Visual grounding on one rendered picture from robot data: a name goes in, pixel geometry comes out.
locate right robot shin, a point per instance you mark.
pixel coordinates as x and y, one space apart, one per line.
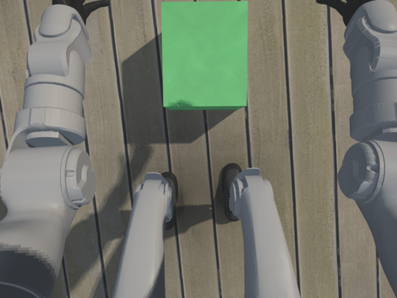
250 172

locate robot right upper arm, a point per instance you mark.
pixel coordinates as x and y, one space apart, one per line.
368 175

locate left robot hand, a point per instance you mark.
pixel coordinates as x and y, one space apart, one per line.
83 10

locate left robot foot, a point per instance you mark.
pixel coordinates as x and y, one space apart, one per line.
171 178

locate right robot hand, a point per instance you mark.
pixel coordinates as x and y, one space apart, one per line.
346 10

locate carton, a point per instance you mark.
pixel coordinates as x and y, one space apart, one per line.
205 52

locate robot left upper arm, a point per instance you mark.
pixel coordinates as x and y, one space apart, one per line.
42 188

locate left robot forearm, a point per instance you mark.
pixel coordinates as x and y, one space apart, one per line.
52 112

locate right robot forearm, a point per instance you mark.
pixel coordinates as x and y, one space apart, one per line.
371 47

